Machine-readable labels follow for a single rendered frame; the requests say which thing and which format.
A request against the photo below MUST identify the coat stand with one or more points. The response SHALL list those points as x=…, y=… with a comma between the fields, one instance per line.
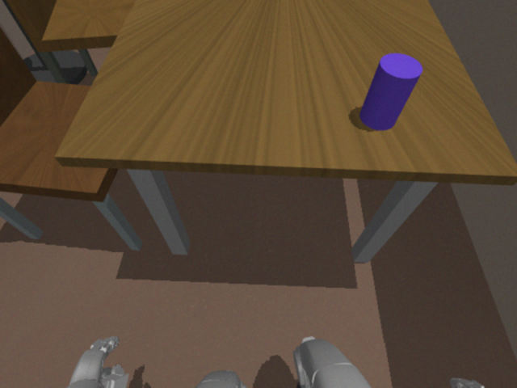
x=70, y=61

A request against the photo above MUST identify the left robot hand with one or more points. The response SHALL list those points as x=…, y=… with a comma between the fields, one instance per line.
x=90, y=365

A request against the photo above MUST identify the chair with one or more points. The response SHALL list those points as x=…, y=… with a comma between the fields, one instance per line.
x=34, y=119
x=59, y=25

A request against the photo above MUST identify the table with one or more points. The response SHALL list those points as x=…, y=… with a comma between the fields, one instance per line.
x=275, y=87

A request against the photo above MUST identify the can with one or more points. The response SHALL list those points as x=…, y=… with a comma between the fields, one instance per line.
x=393, y=82

